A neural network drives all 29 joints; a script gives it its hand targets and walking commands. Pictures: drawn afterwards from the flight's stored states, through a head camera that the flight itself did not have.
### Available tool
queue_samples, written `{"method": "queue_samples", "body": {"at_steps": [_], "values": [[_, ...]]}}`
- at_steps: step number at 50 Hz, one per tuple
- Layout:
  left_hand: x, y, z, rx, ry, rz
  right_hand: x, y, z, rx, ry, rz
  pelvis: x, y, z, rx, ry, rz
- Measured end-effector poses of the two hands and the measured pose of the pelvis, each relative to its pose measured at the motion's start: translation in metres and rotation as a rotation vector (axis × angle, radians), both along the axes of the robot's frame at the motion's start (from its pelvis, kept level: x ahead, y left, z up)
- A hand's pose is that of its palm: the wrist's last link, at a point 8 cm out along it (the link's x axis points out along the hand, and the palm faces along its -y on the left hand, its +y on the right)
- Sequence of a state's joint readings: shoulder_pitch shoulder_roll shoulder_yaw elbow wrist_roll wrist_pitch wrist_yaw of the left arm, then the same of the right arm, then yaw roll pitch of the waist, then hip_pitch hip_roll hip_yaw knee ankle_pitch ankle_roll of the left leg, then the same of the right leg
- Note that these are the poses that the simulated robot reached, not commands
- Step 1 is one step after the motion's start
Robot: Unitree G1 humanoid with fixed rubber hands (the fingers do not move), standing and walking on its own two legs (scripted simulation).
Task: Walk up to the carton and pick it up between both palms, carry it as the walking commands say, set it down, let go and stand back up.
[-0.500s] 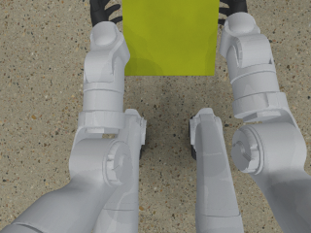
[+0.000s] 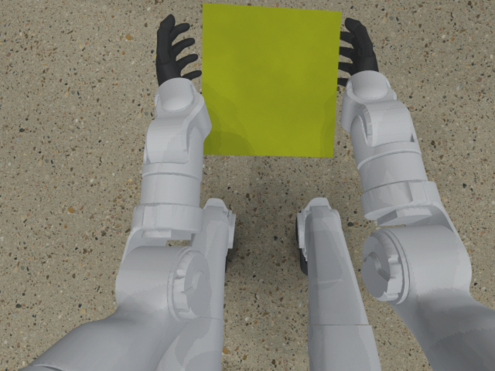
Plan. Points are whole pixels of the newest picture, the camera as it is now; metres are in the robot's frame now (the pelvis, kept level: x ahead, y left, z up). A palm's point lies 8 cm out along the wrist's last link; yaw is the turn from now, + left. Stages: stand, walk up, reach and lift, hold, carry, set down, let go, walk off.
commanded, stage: reach and lift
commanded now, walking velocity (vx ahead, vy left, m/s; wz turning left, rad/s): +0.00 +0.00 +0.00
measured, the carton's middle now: (261, 96) +0.49 +0.02 -0.13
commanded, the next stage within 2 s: none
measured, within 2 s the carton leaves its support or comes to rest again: neither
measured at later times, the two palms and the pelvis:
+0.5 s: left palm (130, 40) +0.46 +0.13 +0.09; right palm (411, 46) +0.47 -0.12 +0.07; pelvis +0.08 +0.00 +0.09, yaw -1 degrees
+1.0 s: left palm (65, 8) +0.45 +0.15 +0.15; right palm (420, 30) +0.45 -0.11 +0.12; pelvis +0.13 +0.00 +0.15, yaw +0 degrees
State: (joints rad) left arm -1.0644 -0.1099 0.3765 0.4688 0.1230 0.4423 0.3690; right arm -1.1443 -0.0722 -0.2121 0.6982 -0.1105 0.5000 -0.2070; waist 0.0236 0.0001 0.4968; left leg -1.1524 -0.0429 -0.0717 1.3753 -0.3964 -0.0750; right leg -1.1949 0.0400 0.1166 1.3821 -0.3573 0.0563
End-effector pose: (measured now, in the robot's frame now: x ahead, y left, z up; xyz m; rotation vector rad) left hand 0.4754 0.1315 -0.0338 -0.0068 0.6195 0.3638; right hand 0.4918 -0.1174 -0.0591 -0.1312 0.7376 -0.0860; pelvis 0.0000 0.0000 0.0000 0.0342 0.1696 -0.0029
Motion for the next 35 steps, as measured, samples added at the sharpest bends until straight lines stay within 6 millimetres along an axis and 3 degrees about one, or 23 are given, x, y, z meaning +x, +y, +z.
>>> {"method": "queue_samples", "body": {"at_steps": [10, 16, 23, 35], "values": [[-0.011, 0.003, 0.044, 0.005, 0.054, -0.024, -0.015, 0.002, 0.044, 0.002, 0.054, -0.012, 0.027, 0.001, 0.025, -0.009, 0.131, 0.006], [-0.018, 0.002, 0.083, 0.001, 0.074, -0.039, -0.026, 0.001, 0.083, 0.007, 0.074, -0.026, 0.053, 0.002, 0.052, -0.015, 0.161, 0.004], [-0.014, 0.002, 0.119, -0.005, 0.055, -0.072, -0.024, -0.005, 0.120, 0.043, 0.050, 0.004, 0.075, 0.002, 0.084, -0.019, 0.130, -0.004], [-0.019, 0.006, 0.138, -0.056, 0.052, -0.109, -0.026, -0.006, 0.138, 0.066, 0.053, 0.003, 0.104, 0.000, 0.124, -0.025, 0.102, -0.005]]}}
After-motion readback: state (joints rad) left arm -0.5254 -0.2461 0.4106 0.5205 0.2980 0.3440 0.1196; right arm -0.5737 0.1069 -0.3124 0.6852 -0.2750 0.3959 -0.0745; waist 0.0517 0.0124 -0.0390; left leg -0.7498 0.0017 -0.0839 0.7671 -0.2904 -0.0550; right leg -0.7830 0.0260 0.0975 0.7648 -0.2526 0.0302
